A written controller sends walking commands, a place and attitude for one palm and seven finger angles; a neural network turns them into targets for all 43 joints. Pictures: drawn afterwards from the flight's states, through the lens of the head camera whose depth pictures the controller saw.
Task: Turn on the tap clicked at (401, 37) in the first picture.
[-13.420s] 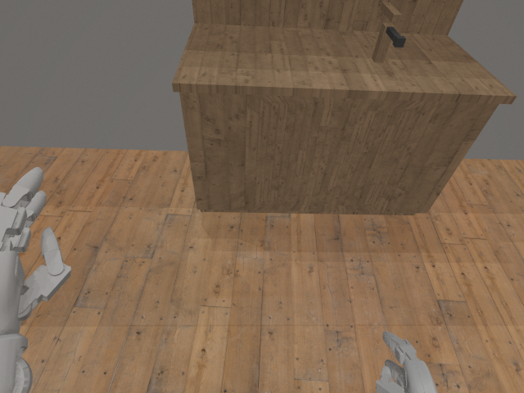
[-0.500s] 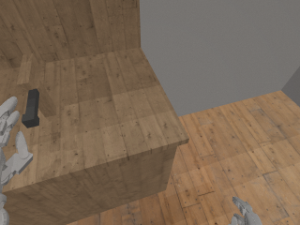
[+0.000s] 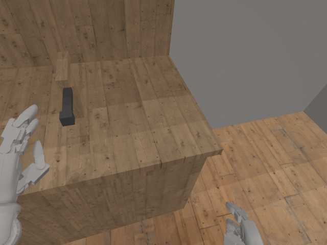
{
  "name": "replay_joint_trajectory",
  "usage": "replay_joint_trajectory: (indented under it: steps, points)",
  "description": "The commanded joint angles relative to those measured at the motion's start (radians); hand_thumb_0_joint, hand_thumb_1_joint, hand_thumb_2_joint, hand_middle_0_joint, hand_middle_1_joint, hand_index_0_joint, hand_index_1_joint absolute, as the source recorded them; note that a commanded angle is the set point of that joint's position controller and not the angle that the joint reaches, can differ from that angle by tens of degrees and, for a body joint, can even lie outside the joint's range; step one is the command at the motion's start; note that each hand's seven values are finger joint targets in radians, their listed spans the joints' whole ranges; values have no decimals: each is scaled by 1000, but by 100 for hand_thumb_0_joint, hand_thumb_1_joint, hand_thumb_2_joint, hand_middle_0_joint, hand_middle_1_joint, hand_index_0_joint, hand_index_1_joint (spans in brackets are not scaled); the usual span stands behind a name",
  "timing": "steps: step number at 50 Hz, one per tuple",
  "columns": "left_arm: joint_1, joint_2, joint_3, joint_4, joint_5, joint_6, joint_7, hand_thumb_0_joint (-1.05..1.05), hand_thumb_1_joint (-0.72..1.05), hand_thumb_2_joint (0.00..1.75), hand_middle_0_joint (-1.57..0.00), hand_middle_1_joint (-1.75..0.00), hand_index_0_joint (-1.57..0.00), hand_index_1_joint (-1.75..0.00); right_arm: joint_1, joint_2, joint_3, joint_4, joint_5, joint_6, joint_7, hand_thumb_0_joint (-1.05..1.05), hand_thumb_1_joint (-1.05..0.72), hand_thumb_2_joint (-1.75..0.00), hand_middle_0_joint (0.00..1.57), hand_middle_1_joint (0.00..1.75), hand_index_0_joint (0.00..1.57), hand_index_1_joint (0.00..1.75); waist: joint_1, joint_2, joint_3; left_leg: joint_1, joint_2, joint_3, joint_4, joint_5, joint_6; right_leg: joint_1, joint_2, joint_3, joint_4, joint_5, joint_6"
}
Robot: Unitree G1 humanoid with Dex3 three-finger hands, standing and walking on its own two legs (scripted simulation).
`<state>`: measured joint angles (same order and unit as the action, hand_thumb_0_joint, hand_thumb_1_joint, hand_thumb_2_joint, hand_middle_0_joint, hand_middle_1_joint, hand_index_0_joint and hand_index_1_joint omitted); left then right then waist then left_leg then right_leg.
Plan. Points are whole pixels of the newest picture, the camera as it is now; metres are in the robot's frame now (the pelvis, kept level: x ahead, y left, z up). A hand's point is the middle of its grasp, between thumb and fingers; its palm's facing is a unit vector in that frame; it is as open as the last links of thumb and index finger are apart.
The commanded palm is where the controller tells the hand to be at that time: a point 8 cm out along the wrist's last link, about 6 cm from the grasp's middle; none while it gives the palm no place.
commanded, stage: come to a stop and stand still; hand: left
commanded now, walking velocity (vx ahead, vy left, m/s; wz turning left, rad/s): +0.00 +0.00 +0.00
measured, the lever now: (67, 118) +0.36 +0.28 +0.10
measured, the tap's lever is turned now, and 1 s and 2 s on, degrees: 0 0 0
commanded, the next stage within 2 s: look again from close up in 0.48 s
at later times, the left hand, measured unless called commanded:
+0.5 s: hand (45, 149) +0.23 +0.25 +0.16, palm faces +0.37 -0.85 -0.38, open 7.4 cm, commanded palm +0.17 +0.28 +0.18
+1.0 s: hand (57, 157) +0.22 +0.22 +0.16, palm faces +0.39 -0.85 -0.35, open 7.4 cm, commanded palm +0.16 +0.26 +0.18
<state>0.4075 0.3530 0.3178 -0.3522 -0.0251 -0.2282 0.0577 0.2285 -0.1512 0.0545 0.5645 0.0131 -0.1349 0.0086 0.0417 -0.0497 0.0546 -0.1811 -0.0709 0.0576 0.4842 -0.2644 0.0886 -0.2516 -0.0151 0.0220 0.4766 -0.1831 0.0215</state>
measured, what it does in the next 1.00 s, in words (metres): stands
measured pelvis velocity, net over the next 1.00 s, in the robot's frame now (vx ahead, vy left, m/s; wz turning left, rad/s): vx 0.01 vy -0.03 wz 0.02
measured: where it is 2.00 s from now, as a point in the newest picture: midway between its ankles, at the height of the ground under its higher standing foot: outside the picture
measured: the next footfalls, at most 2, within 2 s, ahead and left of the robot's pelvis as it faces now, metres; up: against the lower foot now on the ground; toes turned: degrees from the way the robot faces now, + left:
none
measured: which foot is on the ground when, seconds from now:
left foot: down 0.00-1.00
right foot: down 0.00-1.00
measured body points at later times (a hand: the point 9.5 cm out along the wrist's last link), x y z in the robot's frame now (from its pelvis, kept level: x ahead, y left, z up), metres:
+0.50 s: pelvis +0.02 +0.00 +0.00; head +0.05 +0.03 +0.45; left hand +0.21 +0.30 +0.18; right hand +0.20 -0.22 -0.06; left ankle +0.00 +0.06 -0.74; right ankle +0.05 -0.14 -0.74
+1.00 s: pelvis +0.01 -0.03 +0.01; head +0.02 -0.01 +0.46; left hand +0.19 +0.27 +0.18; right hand +0.19 -0.25 -0.06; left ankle +0.00 +0.06 -0.74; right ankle +0.05 -0.14 -0.74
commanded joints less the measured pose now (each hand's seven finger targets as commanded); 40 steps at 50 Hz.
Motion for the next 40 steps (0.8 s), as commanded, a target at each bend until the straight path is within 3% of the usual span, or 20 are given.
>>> replay_joint_trajectory:
  steps: [1, 5, 8, 10, 13, 14, 15, 18, 19, 21, 24, 27, 30, 34, 35, 39, 40]
  points:
    - [-329, 209, 158, -341, 7, -104, 35, 0, 90, 90, -20, -30, -20, -30, -126, -165, -77, -173, -2, -75, -25, 0, -90, -90, 20, 30, 20, 30, -10, 253, -93, -230, 198, -185, -255, -205, -32, 224, -5, 3, 35, 16, -38]
    - [-271, 127, 81, -325, 9, -103, 34, 0, 90, 90, -20, -30, -20, -30, -107, -167, -77, -154, -6, -92, -10, 0, -90, -90, 20, 30, 20, 30, -13, 206, -109, -127, 174, -172, -211, -55, -76, 173, -5, -3, -18, 38, -46]
    - [-180, 107, 71, -271, 13, -89, 38, 0, 90, 90, -20, -30, -20, -30, -83, -174, -89, -141, -5, -82, -2, 0, -90, -90, 20, 30, 20, 30, -13, 155, -113, -94, 167, -159, -186, 66, -106, 160, -6, -2, -35, 75, -48]
    - [-129, 105, 79, -231, 10, -82, 38, 0, 90, 90, -20, -30, -20, -30, -82, -175, -89, -138, -6, -64, -1, 0, -90, -90, 20, 30, 20, 30, -15, 142, -110, -69, 162, -153, -174, 176, -134, 138, -2, -16, -41, 101, -47]
    - [-91, 146, 129, -221, 3, -76, 40, 0, 90, 90, -20, -30, -20, -30, -89, -176, -96, -150, -2, -41, -8, 0, -90, -90, 20, 30, 20, 30, -15, 91, -124, -74, 156, -136, -142, 272, -142, 172, -15, -13, -54, 168, -48]
    - [-87, 172, 157, -242, 2, -75, 43, 0, 90, 90, -20, -30, -20, -30, -98, -175, -94, -151, 0, -35, -10, 0, -90, -90, 20, 30, 20, 30, -17, 93, -136, -51, 148, -128, -138, 325, -155, 169, -11, -23, -45, 195, -50]
    - [-85, 154, 141, -246, -5, -76, 39, 0, 90, 90, -20, -30, -20, -30, -99, -175, -94, -158, -2, -27, -13, 0, -90, -90, 20, 30, 20, 30, -19, 92, -138, -49, 149, -128, -136, 341, -157, 166, -11, -28, -41, 192, -49]
    - [-76, 183, 166, -321, -11, -82, 40, 0, 90, 90, -20, -30, -20, -30, -105, -172, -98, -175, 0, -22, -18, 0, -90, -90, 20, 30, 20, 30, -18, 118, -170, -34, 149, -122, -108, 386, -146, 198, -20, -24, -41, 237, -51]
    - [-89, 205, 180, -373, -10, -83, 41, 0, 90, 90, -20, -30, -20, -30, -119, -171, -95, -177, 1, -25, -18, 0, -90, -90, 20, 30, 20, 30, -19, 160, -182, -14, 142, -116, -106, 427, -155, 194, -15, -30, -24, 251, -51]
    - [-78, 192, 164, -402, -14, -87, 42, 0, 90, 90, -20, -30, -20, -30, -106, -172, -99, -180, -2, -27, -20, 0, -90, -90, 20, 30, 20, 30, -19, 164, -203, 3, 148, -124, -90, 461, -152, 198, -17, -32, -20, 246, -53]
    - [-50, 191, 167, -409, -15, -81, 49, 0, 90, 90, -20, -30, -20, -30, -110, -170, -99, -171, 1, -32, -22, 0, -90, -90, 20, 30, 20, 30, -20, 178, -217, 21, 146, -113, -76, 450, -145, 197, -24, -23, -24, 270, -54]
    - [-31, 175, 157, -360, -14, -75, 53, 0, 90, 90, -20, -30, -20, -30, -94, -179, -104, -162, -2, -27, -23, 0, -90, -90, 20, 30, 20, 30, -20, 150, -201, 1, 149, -124, -80, 423, -143, 198, -27, -21, -32, 260, -54]
    - [-34, 145, 131, -293, -18, -60, 53, 0, 90, 90, -20, -30, -20, -30, -96, -179, -100, -148, -2, -16, -29, 0, -90, -90, 20, 30, 20, 30, -24, 115, -160, -22, 140, -118, -97, 322, -134, 174, -31, -7, -61, 237, -54]
    - [-56, 155, 132, -265, -21, -47, 56, 0, 90, 90, -20, -30, -20, -30, -118, -176, -97, -149, 3, -13, -39, 0, -90, -90, 20, 30, 20, 30, -23, 77, -125, -35, 131, -117, -118, 186, -110, 147, -42, 32, -103, 189, -56]
    - [-67, 130, 106, -244, -22, -47, 53, 0, 90, 90, -20, -30, -20, -30, -112, -181, -94, -145, -3, -10, -40, 0, -90, -90, 20, 30, 20, 30, -23, 60, -116, -53, 129, -120, -127, 155, -103, 147, -40, 27, -112, 157, -53]
    - [-131, 170, 119, -311, -15, -50, 55, 0, 90, 90, -20, -30, -20, -30, -141, -177, -92, -151, 1, -18, -46, 0, -90, -90, 20, 30, 20, 30, -19, 99, -104, -56, 127, -123, -153, 54, -81, 131, -39, 51, -139, 66, -49]
    - [-128, 146, 99, -290, -15, -50, 55, 0, 90, 90, -20, -30, -20, -30, -133, -178, -89, -151, -5, -17, -47, 0, -90, -90, 20, 30, 20, 30, -19, 99, -98, -70, 124, -123, -161, 25, -75, 133, -37, 50, -148, 33, -48]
